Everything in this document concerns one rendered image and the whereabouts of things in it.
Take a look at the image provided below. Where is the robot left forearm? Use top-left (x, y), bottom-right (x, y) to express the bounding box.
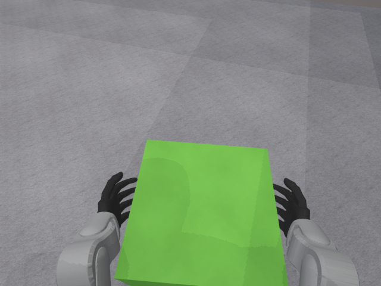
top-left (55, 212), bottom-right (120, 286)

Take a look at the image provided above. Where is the left robot hand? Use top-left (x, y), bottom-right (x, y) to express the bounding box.
top-left (97, 172), bottom-right (138, 227)

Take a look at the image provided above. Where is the robot right forearm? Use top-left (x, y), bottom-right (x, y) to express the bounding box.
top-left (286, 219), bottom-right (360, 286)

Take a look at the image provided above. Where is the carton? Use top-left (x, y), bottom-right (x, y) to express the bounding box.
top-left (114, 139), bottom-right (288, 286)

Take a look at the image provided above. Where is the right robot hand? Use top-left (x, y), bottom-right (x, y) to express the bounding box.
top-left (273, 178), bottom-right (310, 237)

